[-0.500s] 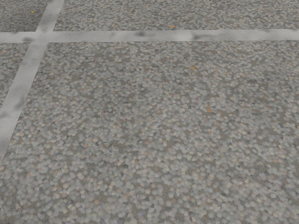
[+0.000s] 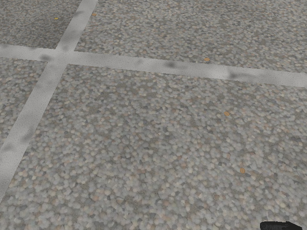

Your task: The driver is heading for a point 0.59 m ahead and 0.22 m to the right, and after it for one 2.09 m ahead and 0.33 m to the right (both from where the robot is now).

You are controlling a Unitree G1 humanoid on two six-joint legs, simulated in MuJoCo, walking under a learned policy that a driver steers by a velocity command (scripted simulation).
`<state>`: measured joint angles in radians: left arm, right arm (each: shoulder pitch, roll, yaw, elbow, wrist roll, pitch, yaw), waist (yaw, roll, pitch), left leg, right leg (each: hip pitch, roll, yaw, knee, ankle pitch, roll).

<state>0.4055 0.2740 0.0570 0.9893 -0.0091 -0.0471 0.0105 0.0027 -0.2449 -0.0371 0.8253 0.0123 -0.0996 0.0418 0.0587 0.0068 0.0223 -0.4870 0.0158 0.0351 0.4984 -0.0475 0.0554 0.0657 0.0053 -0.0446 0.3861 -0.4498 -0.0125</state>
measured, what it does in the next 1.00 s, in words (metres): walks ahead, turning right: right foot, then left foot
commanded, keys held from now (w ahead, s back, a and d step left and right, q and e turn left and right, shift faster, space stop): w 0.08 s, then w+e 0.66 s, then e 0.26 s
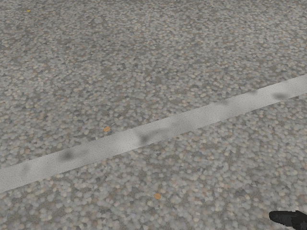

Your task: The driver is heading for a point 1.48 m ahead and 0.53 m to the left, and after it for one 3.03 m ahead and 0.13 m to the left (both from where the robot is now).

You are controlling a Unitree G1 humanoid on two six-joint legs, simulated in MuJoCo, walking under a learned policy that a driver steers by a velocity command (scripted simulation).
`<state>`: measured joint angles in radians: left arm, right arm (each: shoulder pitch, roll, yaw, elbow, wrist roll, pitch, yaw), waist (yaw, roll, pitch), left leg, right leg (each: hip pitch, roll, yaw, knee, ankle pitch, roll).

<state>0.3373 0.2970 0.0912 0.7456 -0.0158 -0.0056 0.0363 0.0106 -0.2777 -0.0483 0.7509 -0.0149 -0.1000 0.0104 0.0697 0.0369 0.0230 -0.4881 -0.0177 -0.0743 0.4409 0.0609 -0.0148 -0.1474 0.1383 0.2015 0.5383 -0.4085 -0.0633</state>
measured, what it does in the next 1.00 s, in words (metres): steps on the spot, turning left: right foot, then left foot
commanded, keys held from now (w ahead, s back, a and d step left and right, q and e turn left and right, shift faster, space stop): e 0.12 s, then q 0.88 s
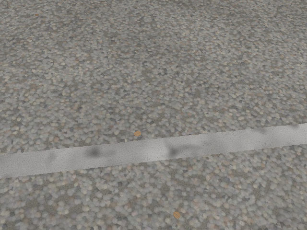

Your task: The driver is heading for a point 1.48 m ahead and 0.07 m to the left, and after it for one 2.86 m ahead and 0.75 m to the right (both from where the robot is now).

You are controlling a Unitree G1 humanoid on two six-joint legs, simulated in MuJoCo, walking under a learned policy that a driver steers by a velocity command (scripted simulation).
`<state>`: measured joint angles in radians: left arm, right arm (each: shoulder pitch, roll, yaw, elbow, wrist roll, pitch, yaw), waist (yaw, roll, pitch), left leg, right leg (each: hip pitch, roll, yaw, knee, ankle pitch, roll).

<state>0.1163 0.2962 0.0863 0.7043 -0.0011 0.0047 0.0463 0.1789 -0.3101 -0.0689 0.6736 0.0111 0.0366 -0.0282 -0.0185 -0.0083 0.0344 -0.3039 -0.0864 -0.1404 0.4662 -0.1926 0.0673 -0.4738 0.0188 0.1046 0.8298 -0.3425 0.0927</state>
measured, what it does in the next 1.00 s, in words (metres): steps on the spot: right foot, then left foot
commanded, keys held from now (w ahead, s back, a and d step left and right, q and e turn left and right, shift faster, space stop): q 0.20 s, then no key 0.80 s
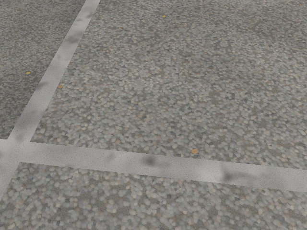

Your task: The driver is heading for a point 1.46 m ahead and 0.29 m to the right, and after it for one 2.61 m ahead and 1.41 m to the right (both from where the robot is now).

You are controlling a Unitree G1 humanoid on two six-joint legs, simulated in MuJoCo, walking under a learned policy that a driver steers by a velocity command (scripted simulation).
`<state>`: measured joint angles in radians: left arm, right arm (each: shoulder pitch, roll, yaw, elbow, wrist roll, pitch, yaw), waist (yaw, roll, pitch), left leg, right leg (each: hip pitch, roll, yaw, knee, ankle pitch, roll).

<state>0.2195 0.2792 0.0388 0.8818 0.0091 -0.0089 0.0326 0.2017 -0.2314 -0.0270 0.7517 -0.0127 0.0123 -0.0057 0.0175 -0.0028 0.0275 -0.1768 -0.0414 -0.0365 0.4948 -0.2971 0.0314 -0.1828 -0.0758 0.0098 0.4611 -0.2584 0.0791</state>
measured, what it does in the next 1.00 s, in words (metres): walks ahead: left foot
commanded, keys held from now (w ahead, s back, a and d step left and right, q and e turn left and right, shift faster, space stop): no key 0.26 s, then w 0.74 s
